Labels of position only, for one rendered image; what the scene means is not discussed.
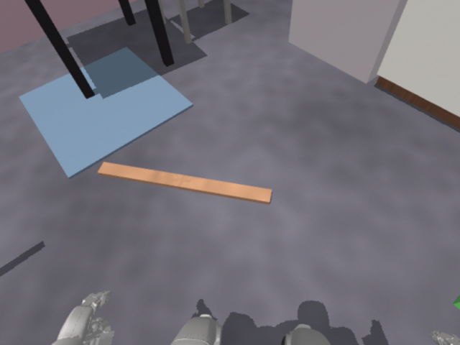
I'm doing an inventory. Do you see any left robot hand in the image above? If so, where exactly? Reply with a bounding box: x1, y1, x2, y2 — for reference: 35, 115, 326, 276
57, 291, 114, 345

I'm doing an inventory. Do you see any right robot hand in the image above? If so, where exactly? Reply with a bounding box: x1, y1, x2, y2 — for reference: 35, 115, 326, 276
431, 331, 460, 345

